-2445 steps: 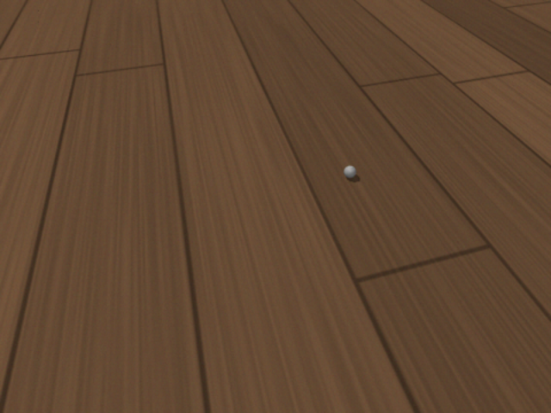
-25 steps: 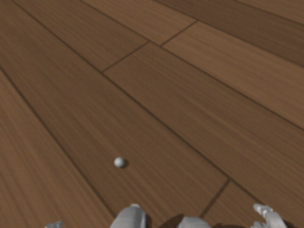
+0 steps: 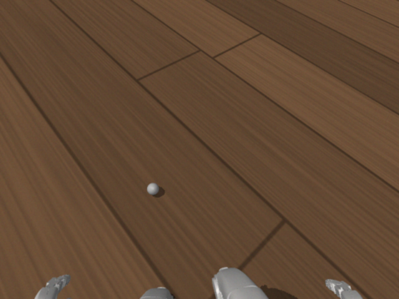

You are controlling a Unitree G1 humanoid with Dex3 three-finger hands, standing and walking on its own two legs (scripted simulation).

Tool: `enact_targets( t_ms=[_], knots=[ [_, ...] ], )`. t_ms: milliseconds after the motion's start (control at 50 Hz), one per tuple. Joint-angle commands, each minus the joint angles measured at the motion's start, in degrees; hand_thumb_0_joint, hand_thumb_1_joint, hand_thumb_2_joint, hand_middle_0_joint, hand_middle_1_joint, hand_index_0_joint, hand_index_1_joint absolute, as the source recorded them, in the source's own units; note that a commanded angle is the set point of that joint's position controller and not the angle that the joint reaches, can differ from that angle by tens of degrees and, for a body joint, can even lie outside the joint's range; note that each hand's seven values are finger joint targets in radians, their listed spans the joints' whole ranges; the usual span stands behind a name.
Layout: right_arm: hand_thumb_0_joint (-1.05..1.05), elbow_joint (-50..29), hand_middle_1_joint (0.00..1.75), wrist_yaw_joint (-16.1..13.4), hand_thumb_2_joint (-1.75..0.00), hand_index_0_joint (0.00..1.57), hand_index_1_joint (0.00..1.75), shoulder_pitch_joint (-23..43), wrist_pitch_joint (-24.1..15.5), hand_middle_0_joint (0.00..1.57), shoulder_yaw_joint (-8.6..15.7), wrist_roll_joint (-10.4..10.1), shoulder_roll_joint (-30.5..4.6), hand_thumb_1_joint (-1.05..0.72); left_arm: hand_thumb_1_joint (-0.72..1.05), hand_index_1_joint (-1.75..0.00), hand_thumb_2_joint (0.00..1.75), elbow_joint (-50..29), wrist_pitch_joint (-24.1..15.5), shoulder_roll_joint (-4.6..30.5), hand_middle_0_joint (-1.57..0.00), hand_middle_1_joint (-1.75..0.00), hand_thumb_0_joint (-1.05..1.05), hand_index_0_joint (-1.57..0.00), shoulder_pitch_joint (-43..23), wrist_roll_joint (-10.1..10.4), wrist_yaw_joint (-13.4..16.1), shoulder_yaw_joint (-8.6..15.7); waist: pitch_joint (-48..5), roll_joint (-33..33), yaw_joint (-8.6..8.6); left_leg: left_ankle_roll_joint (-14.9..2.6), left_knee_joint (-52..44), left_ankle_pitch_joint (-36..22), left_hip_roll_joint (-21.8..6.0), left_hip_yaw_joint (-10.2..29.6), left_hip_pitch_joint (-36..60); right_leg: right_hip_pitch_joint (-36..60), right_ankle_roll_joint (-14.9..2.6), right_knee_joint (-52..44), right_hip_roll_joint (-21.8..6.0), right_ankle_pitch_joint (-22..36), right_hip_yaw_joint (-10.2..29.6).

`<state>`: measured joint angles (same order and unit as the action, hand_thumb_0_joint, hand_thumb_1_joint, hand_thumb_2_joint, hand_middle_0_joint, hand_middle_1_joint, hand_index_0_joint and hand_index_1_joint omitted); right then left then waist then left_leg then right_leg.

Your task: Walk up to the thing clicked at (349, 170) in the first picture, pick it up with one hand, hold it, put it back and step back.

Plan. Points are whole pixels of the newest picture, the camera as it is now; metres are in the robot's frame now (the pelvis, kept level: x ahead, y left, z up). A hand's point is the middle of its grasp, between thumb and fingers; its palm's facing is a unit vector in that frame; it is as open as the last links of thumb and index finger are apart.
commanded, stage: step back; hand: left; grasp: from above
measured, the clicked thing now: (153, 188) +0.66 +0.21 -0.74
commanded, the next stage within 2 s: none
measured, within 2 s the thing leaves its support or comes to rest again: neither
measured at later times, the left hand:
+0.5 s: hand out of the picture -0.07 +0.24 -0.13, palm faces -0.03 -0.89 -0.45, open 7.4 cm
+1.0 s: hand out of the picture -0.27 +0.23 -0.17, palm faces -0.06 -0.92 -0.40, open 7.4 cm
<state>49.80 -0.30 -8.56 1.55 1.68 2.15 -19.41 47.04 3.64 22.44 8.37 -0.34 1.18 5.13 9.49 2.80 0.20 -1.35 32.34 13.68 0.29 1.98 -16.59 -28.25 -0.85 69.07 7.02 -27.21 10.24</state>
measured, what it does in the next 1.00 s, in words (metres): walks backwards: right foot, then left foot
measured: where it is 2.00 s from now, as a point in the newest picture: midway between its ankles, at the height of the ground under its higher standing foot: outside the picture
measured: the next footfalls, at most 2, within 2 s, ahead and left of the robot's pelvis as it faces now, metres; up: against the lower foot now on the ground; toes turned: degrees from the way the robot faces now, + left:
right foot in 0.22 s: -0.07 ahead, -0.16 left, +0.00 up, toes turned -1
left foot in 0.60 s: -0.18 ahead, +0.09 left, +0.00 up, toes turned -2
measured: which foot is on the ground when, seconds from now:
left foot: down 0.00-0.26, up 0.28-0.58, down 0.60-1.00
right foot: up 0.00-0.20, down 0.22-0.62, up 0.64-0.96, down 0.98-1.00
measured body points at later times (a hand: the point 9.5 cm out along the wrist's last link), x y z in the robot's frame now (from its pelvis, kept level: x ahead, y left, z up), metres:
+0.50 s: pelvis -0.17 -0.03 -0.01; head -0.11 -0.06 +0.44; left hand -0.06 +0.28 -0.10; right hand -0.10 -0.36 -0.14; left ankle -0.18 +0.11 -0.67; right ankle -0.11 -0.15 -0.73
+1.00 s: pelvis -0.36 -0.04 -0.02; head -0.30 -0.04 +0.43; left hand -0.26 +0.27 -0.14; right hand -0.22 -0.36 -0.12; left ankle -0.22 +0.09 -0.73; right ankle -0.40 -0.16 -0.74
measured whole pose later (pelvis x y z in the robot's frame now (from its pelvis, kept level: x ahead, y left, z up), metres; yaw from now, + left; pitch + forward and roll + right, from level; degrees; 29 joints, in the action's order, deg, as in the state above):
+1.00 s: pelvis -0.36 -0.04 -0.02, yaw -4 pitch -3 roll -2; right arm 46.8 -0.4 -3.2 2.6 2.8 1.7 -23.2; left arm 51.9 1.8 21.4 10.4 -1.4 0.5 4.6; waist 11.0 -1.9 0.7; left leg -0.4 37.6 8.7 -4.7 0.8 -26.2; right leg -10.5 0.0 36.9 2.7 -23.9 1.7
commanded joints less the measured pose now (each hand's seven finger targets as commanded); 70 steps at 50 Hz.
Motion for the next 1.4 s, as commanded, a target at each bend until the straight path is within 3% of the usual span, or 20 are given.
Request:
enact_targets(
  t_ms=[0,100,200,240,260,340,440,560,640,700,860,940,980,1000,1020,1080,1200,1280,1340,1380],
  knots=[
    [0.0,-5.7,0.3,-1.4,-0.9,0.2,0.3,0.6,-1.8,0.2,4.6,-0.5,-14.5,-0.9,0.9,-0.3,0.9,-3.3,-1.5,9.9,-0.2,-0.3,0.0,-0.2,3.7,-0.5,0.3,3.1,-10.4,-10.1,-0.75,-12.2,-7.8,-19.7,-14.0,12.4,11.7,-2.7,2.87,-0.2,-1.7,-0.1,0.0],
    [0.0,-6.6,0.3,-1.5,-0.9,0.2,0.3,-0.1,-1.1,0.2,5.2,-0.4,-16.6,-0.9,0.9,-0.3,0.9,-3.6,-2.2,9.1,-0.2,-0.3,0.0,-0.2,4.3,-0.4,0.0,2.4,-13.1,-12.9,-2.06,-13.79,-5.0,-20.6,-15.5,10.5,12.8,4.2,3.1,-18.7,-5.6,-2.0,-4.1],
    [0.0,-7.9,0.3,-0.9,-0.9,0.2,0.3,4.6,0.8,0.2,5.4,-1.2,-17.5,-0.9,0.9,-0.3,0.9,2.0,-2.6,9.5,-0.2,-0.3,0.0,-0.2,15.0,-1.0,-0.8,3.2,-14.7,-13.4,2.22,-6.96,-1.1,-1.4,-10.6,7.1,-2.3,21.6,-0.63,-43.3,-6.0,11.3,-10.5],
    [0.0,-9.3,0.3,-1.0,-0.9,0.2,0.3,3.7,0.8,0.2,3.9,-2.0,-11.8,-0.9,0.9,-0.3,0.9,-0.7,-2.8,17.1,-0.2,-0.3,0.0,-0.2,11.1,-2.5,-0.9,5.1,-8.4,9.3,1.69,0.37,15.9,16.5,3.7,1.6,-19.6,17.8,-7.26,-51.0,-21.5,0.4,16.4],
    [0.0,-9.4,0.3,-1.9,-0.9,0.2,0.3,6.2,0.9,0.2,5.1,-1.5,-14.0,-0.9,0.9,-0.3,0.9,-3.6,-2.5,22.9,-0.2,-0.3,0.0,-0.2,5.8,-2.6,-0.7,5.9,-5.3,14.7,4.81,1.95,29.5,21.6,5.0,6.5,-13.6,0.8,-16.17,-56.7,-31.8,-0.6,27.1],
    [0.0,-4.0,0.3,-1.3,-0.9,0.2,0.3,-2.7,0.5,0.2,4.6,-2.2,-13.4,-0.9,0.9,-0.3,0.9,-5.9,-3.2,12.7,-0.2,-0.3,0.0,-0.2,-5.4,-2.4,0.2,3.8,-4.9,5.1,-3.01,1.29,37.9,11.1,8.2,8.7,-12.0,5.3,-8.15,-47.7,-18.0,18.6,1.9],
    [0.0,-4.8,0.3,-1.9,-0.9,0.2,0.3,-1.8,-0.5,0.2,3.3,-1.6,-12.1,-0.9,0.9,-0.3,0.9,-5.6,-2.8,10.9,-0.2,-0.3,0.0,-0.2,3.3,-2.5,1.0,3.7,-10.3,8.1,2.88,3.34,25.7,15.8,5.7,5.1,-16.9,25.1,-10.23,-41.9,-19.2,31.0,1.9],
    [0.0,-1.9,0.3,-1.4,-0.9,0.2,0.3,-10.1,-1.3,0.2,4.3,-0.7,-12.1,-0.9,0.9,-0.3,0.9,-7.1,-1.0,12.5,-0.2,-0.3,0.0,-0.2,-0.8,-0.8,1.0,2.8,-15.8,7.7,-0.67,0.65,-9.7,-0.5,2.0,-2.9,1.7,22.5,-7.38,-31.0,-19.3,34.7,-0.6],
    [0.0,-5.0,0.3,-1.1,-0.9,0.2,0.3,-2.5,-1.2,0.2,6.8,0.5,-24.9,-0.9,0.9,-0.3,0.9,-7.6,-0.5,11.7,-0.2,-0.3,0.0,-0.2,-5.0,-0.5,1.5,3.1,-9.4,-17.1,-2.52,-18.16,-15.9,-11.0,-24.8,33.6,-8.3,5.4,-0.09,-0.4,-3.8,-11.1,0.0],
    [0.0,-6.1,0.3,-1.7,-0.9,0.2,0.3,4.4,-1.5,0.2,4.6,0.9,-17.0,-0.9,0.9,-0.3,0.9,-4.4,-0.1,10.7,-0.2,-0.3,0.0,-0.2,0.8,0.5,0.6,3.1,-6.7,-8.8,2.65,-11.29,-11.0,-14.8,-13.9,14.2,-4.5,1.3,-0.71,6.3,-1.5,-1.6,2.6],
    [0.0,-4.6,0.3,-1.3,-0.9,0.2,0.3,-3.0,-0.2,0.2,4.9,0.2,-16.2,-0.9,0.9,-0.3,0.9,-3.1,-2.4,8.8,-0.2,-0.3,0.0,-0.2,1.4,-0.7,0.1,1.7,-14.5,-13.5,-2.73,-12.67,-5.0,-17.5,-13.3,10.7,15.7,4.0,2.81,-23.5,-5.2,-3.0,-6.9],
    [0.0,-5.6,0.3,-0.6,-0.9,0.2,0.3,2.6,1.2,0.2,5.2,-0.7,-18.4,-0.9,0.9,-0.3,0.9,3.4,-3.3,8.6,-0.2,-0.3,0.0,-0.2,12.1,-0.9,-0.4,1.9,-17.9,-15.3,2.06,-8.62,-1.4,-3.3,-11.2,7.3,6.9,19.0,-0.36,-48.0,-5.5,9.0,-11.5],
    [0.0,-6.9,0.3,-0.4,-0.9,0.2,0.3,2.3,1.1,0.2,3.5,-1.1,-12.4,-0.9,0.9,-0.3,0.9,3.4,-3.8,15.1,-0.2,-0.3,0.0,-0.2,10.7,-2.9,-0.2,3.9,-12.6,3.2,1.98,-1.88,12.3,12.5,-0.2,2.4,-15.8,24.5,-5.14,-50.7,-16.9,0.4,10.8],
    [0.0,-8.1,0.3,-1.3,-0.9,0.2,0.3,6.1,0.8,0.2,3.9,-1.0,-12.2,-0.9,0.9,-0.3,0.9,0.6,-3.4,21.3,-0.2,-0.3,0.0,-0.2,5.7,-2.9,-0.1,5.1,-8.8,9.5,4.52,1.15,20.3,19.9,3.6,5.8,-15.4,9.2,-13.19,-54.2,-29.2,-4.3,22.1],
    [0.0,-6.4,0.3,-1.7,-0.9,0.2,0.3,4.9,0.9,0.2,5.2,-0.9,-15.3,-0.9,0.9,-0.3,0.9,-1.0,-3.4,22.2,-0.2,-0.3,0.0,-0.2,-0.1,-2.7,0.1,5.0,-3.4,10.6,3.42,2.09,27.8,19.0,0.2,9.1,-9.6,-3.1,-16.01,-57.7,-32.8,-11.1,26.3],
    [0.0,-2.1,0.3,-0.7,-0.9,0.2,0.3,-0.1,0.2,0.2,4.3,-1.3,-13.7,-0.9,0.9,-0.3,0.9,-1.4,-4.5,12.8,-0.2,-0.3,0.0,-0.2,-5.0,-2.3,0.2,2.6,-1.4,2.2,-1.86,1.66,30.2,9.4,5.2,7.5,-10.0,3.9,-9.1,-50.1,-19.0,8.5,2.6],
    [0.0,-1.8,0.3,0.3,-0.9,0.2,0.3,0.3,-2.0,0.2,3.6,-0.3,-13.0,-0.9,0.9,-0.3,0.9,0.6,-5.0,14.7,-0.2,-0.3,0.0,-0.2,4.0,-3.1,-0.7,4.0,-6.4,9.9,4.23,2.91,9.1,15.0,0.6,1.1,-12.2,21.0,-9.3,-50.5,-20.0,-11.0,6.0],
    [0.0,1.3,0.3,0.2,-0.9,0.2,0.3,-4.6,-4.0,0.2,4.6,0.0,-12.2,-0.9,0.9,-0.3,0.9,0.6,-3.9,12.5,-0.2,-0.3,0.0,-0.2,4.4,-1.8,-1.4,2.1,-9.7,5.0,1.3,0.56,-14.7,4.4,2.2,-1.8,8.4,15.1,-6.77,-39.9,-17.2,5.2,-0.8],
    [0.0,1.8,0.3,0.0,-0.9,0.2,0.3,-8.8,-4.7,0.2,7.2,0.5,-23.1,-0.9,0.9,-0.3,0.9,-0.2,-4.3,11.1,-0.2,-0.3,0.0,-0.2,-1.0,-1.1,-1.1,1.9,-8.0,-10.3,-2.74,-13.49,-19.1,21.6,-21.0,33.8,12.3,-6.1,-0.65,-17.6,-9.2,-5.7,-8.0],
    [0.0,1.3,0.3,0.3,-0.9,0.2,0.3,-4.9,-4.7,0.2,6.6,0.2,-19.7,-0.9,0.9,-0.3,0.9,0.5,-4.8,13.4,-0.2,-0.3,0.0,-0.2,-0.6,-1.0,-1.6,2.4,-2.2,-6.8,-0.81,-13.7,-20.1,23.2,-18.2,25.9,5.7,-3.1,-1.29,-14.8,-10.8,-2.5,-5.0]
  ],
)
